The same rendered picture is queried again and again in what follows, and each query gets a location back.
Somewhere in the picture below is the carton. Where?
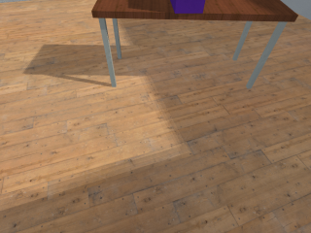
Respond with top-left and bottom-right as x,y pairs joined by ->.
170,0 -> 206,14

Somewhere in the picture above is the table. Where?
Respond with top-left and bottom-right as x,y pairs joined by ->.
91,0 -> 298,89

